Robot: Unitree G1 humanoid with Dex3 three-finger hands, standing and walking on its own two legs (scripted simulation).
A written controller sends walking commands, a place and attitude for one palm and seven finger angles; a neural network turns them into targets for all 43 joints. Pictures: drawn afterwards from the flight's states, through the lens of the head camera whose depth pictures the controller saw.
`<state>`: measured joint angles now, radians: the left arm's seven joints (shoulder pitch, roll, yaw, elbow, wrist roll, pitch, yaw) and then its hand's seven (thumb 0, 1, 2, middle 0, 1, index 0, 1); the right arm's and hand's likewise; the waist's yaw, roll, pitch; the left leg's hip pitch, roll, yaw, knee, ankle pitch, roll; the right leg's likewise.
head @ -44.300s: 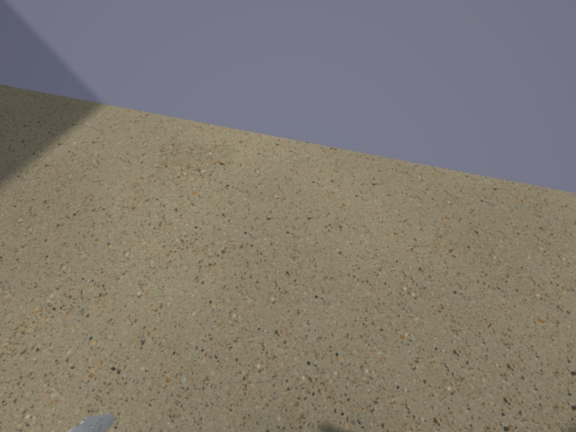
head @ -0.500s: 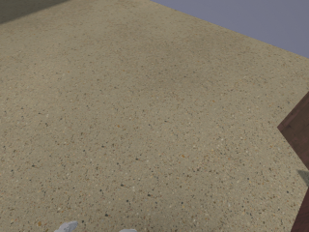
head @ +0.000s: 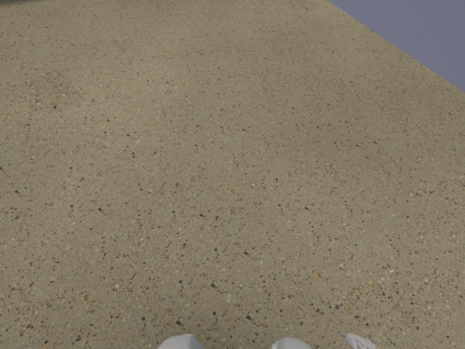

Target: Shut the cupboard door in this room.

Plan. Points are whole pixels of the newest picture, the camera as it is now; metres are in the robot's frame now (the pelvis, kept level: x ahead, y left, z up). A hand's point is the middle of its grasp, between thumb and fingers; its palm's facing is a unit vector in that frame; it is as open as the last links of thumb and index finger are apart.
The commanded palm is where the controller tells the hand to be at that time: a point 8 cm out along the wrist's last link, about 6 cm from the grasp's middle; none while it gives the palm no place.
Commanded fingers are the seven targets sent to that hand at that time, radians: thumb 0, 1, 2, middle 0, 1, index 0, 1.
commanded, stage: walk to a spot facing it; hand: left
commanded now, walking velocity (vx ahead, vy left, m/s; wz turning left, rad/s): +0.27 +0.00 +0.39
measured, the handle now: out of the picture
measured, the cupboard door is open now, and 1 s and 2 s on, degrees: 54 54 54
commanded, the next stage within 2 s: turn to face it in 0.10 s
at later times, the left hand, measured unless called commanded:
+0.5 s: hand (175, 285) +0.24 +0.13 -0.15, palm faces +0.04 -0.98 -0.20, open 7.2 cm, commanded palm none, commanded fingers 0.00 0.90 0.90 -0.20 -0.30 -0.20 -0.30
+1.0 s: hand (172, 232) +0.36 +0.16 -0.14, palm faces -0.26 -0.94 -0.23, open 7.4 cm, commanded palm none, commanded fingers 0.00 0.90 0.90 -0.20 -0.30 -0.20 -0.30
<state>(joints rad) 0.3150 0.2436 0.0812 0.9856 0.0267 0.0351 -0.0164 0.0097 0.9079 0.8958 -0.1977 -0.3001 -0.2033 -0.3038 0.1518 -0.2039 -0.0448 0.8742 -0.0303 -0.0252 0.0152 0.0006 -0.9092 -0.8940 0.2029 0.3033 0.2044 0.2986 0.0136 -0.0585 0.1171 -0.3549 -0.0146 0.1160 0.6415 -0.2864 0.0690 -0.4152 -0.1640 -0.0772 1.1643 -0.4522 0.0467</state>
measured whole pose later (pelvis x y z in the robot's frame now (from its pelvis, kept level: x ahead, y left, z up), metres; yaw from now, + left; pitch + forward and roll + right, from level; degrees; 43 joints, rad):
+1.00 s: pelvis +0.21 -0.02 +0.02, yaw -18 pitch +0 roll -2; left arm 0.16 0.25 0.09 0.89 0.02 0.08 -0.04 0.01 0.91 0.90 -0.19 -0.30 -0.20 -0.30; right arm 0.17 -0.20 -0.04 0.89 -0.03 0.01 -0.03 0.00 -0.90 -0.89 0.21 0.30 0.21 0.30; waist 0.02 0.01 0.11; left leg -0.20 0.12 0.17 0.53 -0.33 -0.01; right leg -0.39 -0.03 -0.06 0.81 -0.42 0.03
